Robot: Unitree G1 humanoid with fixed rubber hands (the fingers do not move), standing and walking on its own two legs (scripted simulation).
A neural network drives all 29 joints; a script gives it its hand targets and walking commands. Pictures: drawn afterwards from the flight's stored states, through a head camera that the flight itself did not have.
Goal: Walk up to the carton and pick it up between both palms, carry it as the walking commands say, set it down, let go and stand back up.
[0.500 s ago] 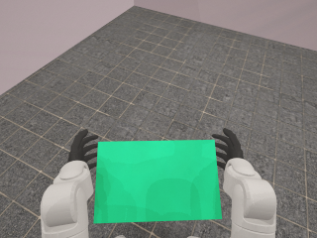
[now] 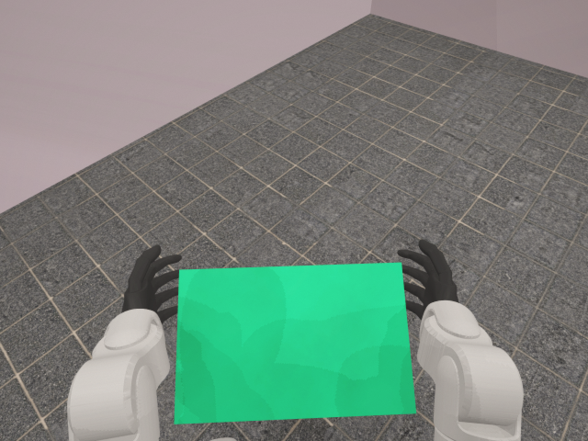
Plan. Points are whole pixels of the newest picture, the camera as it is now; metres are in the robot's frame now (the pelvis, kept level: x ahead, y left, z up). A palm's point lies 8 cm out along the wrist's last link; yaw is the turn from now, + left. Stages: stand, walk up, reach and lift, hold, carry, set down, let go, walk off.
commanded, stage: carry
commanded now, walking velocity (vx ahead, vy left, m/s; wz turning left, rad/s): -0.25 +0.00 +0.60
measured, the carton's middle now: (292, 331) +0.26 -0.01 +0.00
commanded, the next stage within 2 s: none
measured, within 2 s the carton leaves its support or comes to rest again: neither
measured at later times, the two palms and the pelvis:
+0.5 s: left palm out of the picture +0.00 +0.26 +0.09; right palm out of the picture +0.10 -0.05 +0.09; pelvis -0.19 +0.02 -0.01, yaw +17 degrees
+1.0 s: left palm out of the picture -0.18 +0.25 +0.10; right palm out of the picture -0.05 -0.05 +0.11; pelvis -0.33 +0.00 +0.00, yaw +22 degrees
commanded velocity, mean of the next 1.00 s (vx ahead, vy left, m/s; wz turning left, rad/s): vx -0.10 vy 0.00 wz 0.25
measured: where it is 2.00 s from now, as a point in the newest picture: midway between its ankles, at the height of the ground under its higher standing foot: outside the picture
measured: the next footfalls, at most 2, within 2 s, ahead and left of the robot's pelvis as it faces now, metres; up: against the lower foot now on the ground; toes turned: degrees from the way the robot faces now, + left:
left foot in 0.16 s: -0.07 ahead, +0.15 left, +0.00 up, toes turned +13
right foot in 0.58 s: -0.19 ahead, -0.09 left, +0.00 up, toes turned +22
